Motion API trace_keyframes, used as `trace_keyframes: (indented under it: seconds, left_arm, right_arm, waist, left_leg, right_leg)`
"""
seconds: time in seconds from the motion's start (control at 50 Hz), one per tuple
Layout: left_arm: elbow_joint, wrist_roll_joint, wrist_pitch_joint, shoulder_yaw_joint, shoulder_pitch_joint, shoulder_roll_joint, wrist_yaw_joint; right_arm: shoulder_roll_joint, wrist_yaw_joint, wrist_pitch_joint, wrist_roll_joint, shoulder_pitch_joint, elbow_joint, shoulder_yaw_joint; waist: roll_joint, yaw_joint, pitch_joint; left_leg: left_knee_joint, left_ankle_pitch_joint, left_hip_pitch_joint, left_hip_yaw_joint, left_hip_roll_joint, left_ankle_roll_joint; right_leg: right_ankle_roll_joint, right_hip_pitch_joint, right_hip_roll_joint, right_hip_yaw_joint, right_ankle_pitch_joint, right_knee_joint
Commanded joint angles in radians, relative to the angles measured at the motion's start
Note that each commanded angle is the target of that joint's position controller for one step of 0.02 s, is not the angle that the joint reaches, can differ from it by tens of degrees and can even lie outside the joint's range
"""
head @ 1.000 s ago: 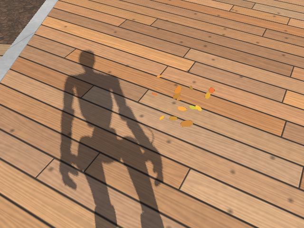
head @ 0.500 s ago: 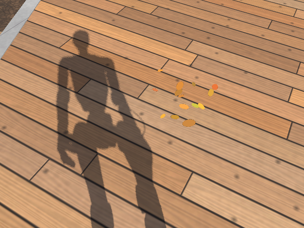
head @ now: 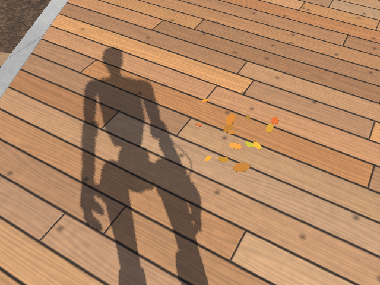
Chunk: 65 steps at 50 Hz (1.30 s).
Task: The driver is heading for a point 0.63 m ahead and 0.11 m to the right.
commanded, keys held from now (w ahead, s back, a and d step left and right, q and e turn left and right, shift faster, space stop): no key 1.00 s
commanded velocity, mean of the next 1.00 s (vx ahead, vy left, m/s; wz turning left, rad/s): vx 0.00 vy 0.00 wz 0.00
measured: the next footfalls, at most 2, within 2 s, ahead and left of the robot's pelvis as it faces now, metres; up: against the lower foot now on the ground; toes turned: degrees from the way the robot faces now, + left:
right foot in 1.84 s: +0.21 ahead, -0.13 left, +0.00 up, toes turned -5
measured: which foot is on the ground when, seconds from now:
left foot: down 0.00-1.00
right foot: down 0.00-1.00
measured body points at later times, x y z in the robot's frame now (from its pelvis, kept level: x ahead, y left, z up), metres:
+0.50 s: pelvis -0.01 +0.00 +0.00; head +0.00 +0.00 +0.45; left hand -0.03 +0.21 -0.16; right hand -0.06 -0.20 -0.16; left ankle -0.07 +0.09 -0.74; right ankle +0.00 -0.09 -0.74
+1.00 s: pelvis -0.01 +0.01 +0.00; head +0.00 +0.01 +0.45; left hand -0.04 +0.21 -0.17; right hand -0.06 -0.19 -0.16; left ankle -0.07 +0.09 -0.74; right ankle +0.00 -0.10 -0.74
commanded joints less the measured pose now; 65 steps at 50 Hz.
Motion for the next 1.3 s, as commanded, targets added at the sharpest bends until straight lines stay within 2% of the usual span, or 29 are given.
trace_keyframes:
  seconds: [0.02, 0.52, 1.3]
  left_arm:
    - [-0.006, 0.001, -0.003, 0.009, 0.061, 0.073, 0.002]
    - [0.023, -0.001, 0.000, 0.000, 0.108, 0.050, -0.004]
    - [0.032, -0.004, -0.003, -0.008, 0.145, 0.033, -0.003]
  right_arm:
    - [-0.059, -0.002, 0.000, 0.000, 0.096, 0.007, -0.005]
    - [-0.028, 0.001, -0.011, -0.001, 0.148, 0.018, 0.010]
    - [-0.015, 0.004, -0.022, 0.000, 0.196, 0.000, 0.012]
  waist:
    - [0.000, -0.005, 0.024]
    - [0.004, 0.002, 0.056]
    - [0.006, 0.002, 0.059]
  left_leg:
    - [-0.048, 0.271, -0.074, -0.089, 0.121, 0.016]
    - [-0.070, 0.195, -0.126, -0.101, 0.126, 0.021]
    - [-0.063, 0.269, -0.122, -0.104, 0.129, 0.026]
  right_leg:
    - [-0.024, 0.035, -0.127, 0.125, 0.287, -0.045]
    - [-0.016, 0.010, -0.119, 0.125, 0.170, -0.068]
    - [-0.004, -0.003, -0.122, 0.115, 0.179, -0.042]
Keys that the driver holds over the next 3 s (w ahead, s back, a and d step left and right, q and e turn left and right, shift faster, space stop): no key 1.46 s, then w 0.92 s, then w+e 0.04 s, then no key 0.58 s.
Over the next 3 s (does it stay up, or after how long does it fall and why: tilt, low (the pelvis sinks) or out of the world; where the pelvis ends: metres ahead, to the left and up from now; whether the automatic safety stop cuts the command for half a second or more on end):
stays up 0.58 -0.05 -0.01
